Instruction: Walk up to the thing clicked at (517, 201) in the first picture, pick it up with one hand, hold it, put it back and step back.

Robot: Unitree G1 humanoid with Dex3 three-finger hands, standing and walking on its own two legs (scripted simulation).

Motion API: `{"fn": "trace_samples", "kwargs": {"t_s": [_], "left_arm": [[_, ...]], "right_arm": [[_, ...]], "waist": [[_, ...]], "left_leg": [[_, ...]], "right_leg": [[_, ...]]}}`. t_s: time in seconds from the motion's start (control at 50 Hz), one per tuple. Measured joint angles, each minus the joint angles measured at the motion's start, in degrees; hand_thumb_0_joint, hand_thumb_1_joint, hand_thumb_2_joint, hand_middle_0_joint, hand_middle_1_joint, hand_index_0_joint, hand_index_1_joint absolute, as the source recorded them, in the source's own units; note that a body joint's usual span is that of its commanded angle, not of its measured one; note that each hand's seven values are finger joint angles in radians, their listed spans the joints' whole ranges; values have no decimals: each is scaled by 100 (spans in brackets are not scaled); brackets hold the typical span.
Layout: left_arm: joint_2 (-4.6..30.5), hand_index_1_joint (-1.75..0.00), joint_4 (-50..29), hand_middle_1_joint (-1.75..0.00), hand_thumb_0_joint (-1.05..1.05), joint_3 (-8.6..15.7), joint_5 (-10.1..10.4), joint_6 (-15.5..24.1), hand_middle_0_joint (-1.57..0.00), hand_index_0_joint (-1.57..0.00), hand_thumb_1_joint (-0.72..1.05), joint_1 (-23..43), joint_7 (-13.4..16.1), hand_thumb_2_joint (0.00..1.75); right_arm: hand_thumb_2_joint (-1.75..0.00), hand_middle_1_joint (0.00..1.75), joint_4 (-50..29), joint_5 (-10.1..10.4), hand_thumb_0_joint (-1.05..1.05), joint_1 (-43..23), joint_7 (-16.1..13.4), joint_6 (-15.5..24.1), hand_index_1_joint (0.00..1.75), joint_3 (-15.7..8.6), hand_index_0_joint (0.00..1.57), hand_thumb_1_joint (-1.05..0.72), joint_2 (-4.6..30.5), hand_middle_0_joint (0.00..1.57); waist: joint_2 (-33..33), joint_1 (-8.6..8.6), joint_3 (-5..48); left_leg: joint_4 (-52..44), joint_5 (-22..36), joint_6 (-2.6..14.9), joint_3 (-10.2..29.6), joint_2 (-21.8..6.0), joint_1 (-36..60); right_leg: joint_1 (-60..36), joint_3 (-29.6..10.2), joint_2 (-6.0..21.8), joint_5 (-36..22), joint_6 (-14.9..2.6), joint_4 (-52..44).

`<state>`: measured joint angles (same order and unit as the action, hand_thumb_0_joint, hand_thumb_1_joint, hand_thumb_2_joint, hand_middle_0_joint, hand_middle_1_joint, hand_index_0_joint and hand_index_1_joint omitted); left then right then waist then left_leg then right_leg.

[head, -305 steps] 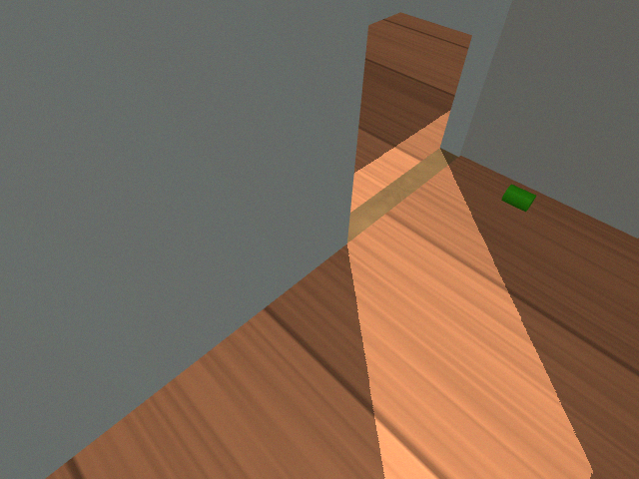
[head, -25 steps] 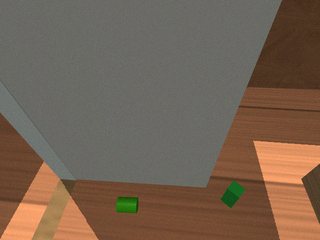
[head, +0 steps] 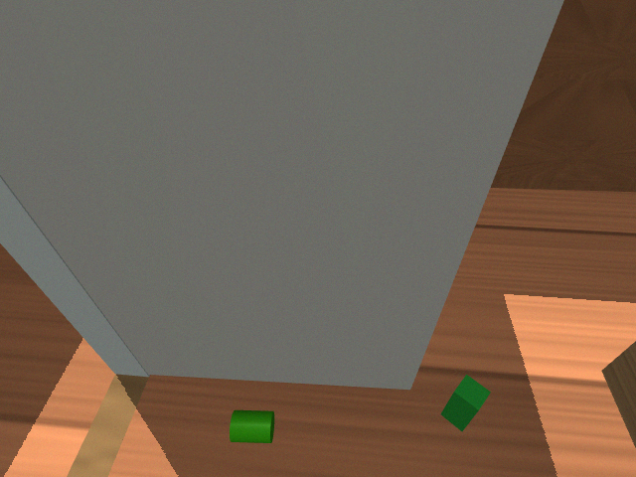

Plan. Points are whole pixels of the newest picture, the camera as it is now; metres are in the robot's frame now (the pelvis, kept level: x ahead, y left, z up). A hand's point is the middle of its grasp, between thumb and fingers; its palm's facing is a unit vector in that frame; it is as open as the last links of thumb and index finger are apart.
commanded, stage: walk up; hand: left
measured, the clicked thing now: (252, 426) +0.43 +0.22 -0.73
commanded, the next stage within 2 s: none
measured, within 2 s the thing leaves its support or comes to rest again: neither
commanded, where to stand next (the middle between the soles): +0.03 +0.00 m, yaw -1 degrees
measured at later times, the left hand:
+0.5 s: hand out of the picture +0.13 +0.30 -0.18, palm faces +0.01 -0.93 -0.37, open 7.3 cm
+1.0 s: hand out of the picture +0.08 +0.26 -0.16, palm faces -0.06 -0.92 -0.39, open 7.3 cm
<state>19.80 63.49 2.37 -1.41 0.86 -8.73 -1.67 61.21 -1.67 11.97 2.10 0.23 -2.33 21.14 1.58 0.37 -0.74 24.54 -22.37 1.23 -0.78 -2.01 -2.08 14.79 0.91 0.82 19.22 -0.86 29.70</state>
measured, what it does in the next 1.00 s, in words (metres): steps on the spot: left foot, then right foot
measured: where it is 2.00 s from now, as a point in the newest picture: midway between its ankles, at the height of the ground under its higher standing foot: outside the picture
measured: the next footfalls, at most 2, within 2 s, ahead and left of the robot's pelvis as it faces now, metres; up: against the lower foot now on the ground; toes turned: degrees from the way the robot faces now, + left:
left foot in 0.38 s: +0.18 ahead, +0.15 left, +0.00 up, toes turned +1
right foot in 0.72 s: +0.02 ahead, -0.11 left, +0.00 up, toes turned -3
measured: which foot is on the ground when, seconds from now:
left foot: down 0.00-0.10, up 0.12-0.36, down 0.38-0.76, up 0.78-1.00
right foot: down 0.00-0.40, up 0.42-0.70, down 0.72-1.00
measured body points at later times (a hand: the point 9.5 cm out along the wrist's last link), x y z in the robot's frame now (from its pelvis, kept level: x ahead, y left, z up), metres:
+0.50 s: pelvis +0.05 +0.03 -0.02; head +0.11 +0.05 +0.43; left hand +0.12 +0.35 -0.15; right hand +0.17 -0.28 -0.13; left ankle +0.14 +0.15 -0.74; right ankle +0.02 -0.11 -0.69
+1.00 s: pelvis +0.02 -0.01 -0.02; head +0.06 -0.02 +0.43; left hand +0.08 +0.31 -0.13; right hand +0.07 -0.33 -0.14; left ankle +0.04 +0.11 -0.73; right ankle -0.02 -0.11 -0.74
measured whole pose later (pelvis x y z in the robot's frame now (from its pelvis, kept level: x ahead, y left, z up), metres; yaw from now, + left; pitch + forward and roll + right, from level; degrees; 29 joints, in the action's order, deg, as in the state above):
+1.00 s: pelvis +0.02 -0.01 -0.02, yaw -3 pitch -1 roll +1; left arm 20.8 51.1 3.1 -1.8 -0.1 -15.7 -0.6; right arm 53.6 -0.1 13.8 -0.6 -0.5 -2.5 23.6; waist 1.3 1.2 -5.9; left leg 42.0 -24.3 0.8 0.4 1.1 -19.4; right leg 12.2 -0.3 -0.5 23.2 -1.4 36.4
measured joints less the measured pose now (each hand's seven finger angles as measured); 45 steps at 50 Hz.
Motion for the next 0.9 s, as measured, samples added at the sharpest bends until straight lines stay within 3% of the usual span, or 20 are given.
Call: {"fn": "trace_samples", "kwargs": {"t_s": [0.04,0.08,0.12,0.18,0.22,0.32,0.38,0.42,0.48,0.56,0.62,0.72,0.76,0.78,0.82,0.86,0.9], "left_arm": [[90,-30,-101,-30,0,36,-13,9,-21,-21,91,-121,-9,89],[140,-30,-163,-30,0,69,-4,58,-20,-21,91,-200,16,89],[99,-30,-258,-30,0,102,3,162,-20,-21,91,-275,43,89],[95,-30,-503,-30,0,113,6,294,-20,-21,91,-489,65,89],[92,-30,-617,-30,0,89,37,292,-21,-21,91,-606,90,89],[163,-30,-734,-30,0,-29,39,171,-21,-21,91,-729,178,89],[229,-30,-793,-30,0,-86,143,-24,-21,-21,91,-610,216,89],[290,-30,-845,-30,0,-63,229,-205,-21,-21,91,-372,253,89],[343,-30,-1026,-30,0,-22,264,-389,-20,-21,91,-100,298,89],[427,-30,-1185,-30,0,59,227,-457,-20,-20,91,43,234,89],[450,-30,-1251,-30,0,114,163,-475,-20,-20,91,-3,155,89],[425,-30,-1183,-30,0,175,76,-406,-20,-20,91,-235,36,89],[270,-30,-1061,-30,0,209,8,-334,-20,-20,91,-284,32,89],[221,-30,-1054,-30,0,206,-39,-312,-20,-20,91,-368,25,89],[205,-30,-1075,-30,0,164,-112,-303,-20,-21,91,-564,9,89],[146,-30,-1052,-30,0,140,-116,-287,-20,-21,91,-685,37,89],[68,-30,-1029,-30,0,119,-87,-242,-21,-21,91,-718,79,89]], "right_arm": [[-89,30,-96,-8,0,122,5,19,30,-37,20,-91,13,20],[-89,30,-158,4,0,214,3,5,30,-63,20,-91,36,20],[-89,30,-219,41,0,294,-4,-61,30,-82,20,-91,99,20],[-89,30,-369,31,0,256,-39,-144,30,-85,20,-91,114,20],[-89,30,-529,60,0,176,-27,-96,30,-98,20,-91,159,20],[-89,30,-861,120,0,-96,-16,-23,30,-138,20,-91,257,20],[-89,30,-879,158,0,-206,-90,26,30,-169,20,-91,266,20],[-89,30,-847,139,0,-318,-176,4,30,-168,20,-91,133,20],[-89,30,-920,146,0,-479,-218,-78,30,-60,20,-91,-54,20],[-89,30,-1113,137,0,-630,-286,-80,30,22,21,-91,-187,21],[-89,30,-1239,104,0,-681,-312,-35,30,12,21,-90,-136,21],[-89,30,-1397,2,0,-644,-271,-61,30,-56,21,-90,121,21],[-89,30,-1366,2,0,-591,-271,-130,30,-122,21,-90,301,21],[-89,30,-1306,24,0,-498,-293,-169,30,-148,21,-90,325,21],[-89,30,-1123,75,0,-303,-340,-222,30,-148,20,-91,295,21],[-89,30,-985,150,0,-179,-335,-197,30,-134,20,-91,320,20],[-89,30,-924,207,0,-53,-349,-144,30,-120,20,-91,358,20]], "waist": [[-29,-10,-51],[-2,-25,-157],[173,-37,-224],[75,92,-353],[53,130,-493],[61,176,-753],[23,153,-844],[-216,175,-956],[-318,131,-1034],[-416,106,-980],[-444,105,-908],[-347,101,-744],[38,-1,-793],[107,-20,-735],[-55,142,-558],[-115,215,-511],[-37,126,-496]], "left_leg": [[90,172,-101,1,-17,37],[340,-77,-225,37,-84,61],[1073,-288,-101,184,-210,-203],[2594,-776,50,207,91,-965],[2994,-798,80,156,133,-1428],[1974,-120,-9,151,-84,-1970],[903,1286,-94,147,-81,-1778],[1083,1206,-133,37,84,-1818],[1157,1102,-90,50,46,-1905],[1028,1233,-106,-16,-73,-2036],[1102,1241,-122,-122,-138,-2179],[1530,1090,-176,-292,-307,-2464],[1820,913,-118,-26,-489,-2559],[1979,459,-77,124,-426,-2608],[2469,-321,-71,342,-30,-2647],[2816,-445,-40,451,229,-2550],[2926,-296,-37,503,338,-2451]], "right_leg": [[25,5,-4,-109,-13,212],[-91,57,-42,-542,30,185],[-216,204,-172,-441,20,139],[-334,117,-86,-369,-28,18],[-496,75,-34,-465,-32,-237],[-580,-11,6,-417,114,-273],[-365,-22,90,47,257,466],[-86,-254,188,481,167,1187],[447,-551,-225,1323,51,2608],[854,-650,-479,1190,-6,3589],[724,-675,-380,1034,48,3233],[65,-411,-98,1140,41,1559],[-136,-169,-309,745,19,1272],[-164,-108,-335,718,0,1249],[-118,-268,-206,703,-51,1242],[-177,-389,-127,585,-57,1055],[-252,-305,-112,451,-47,811]]}}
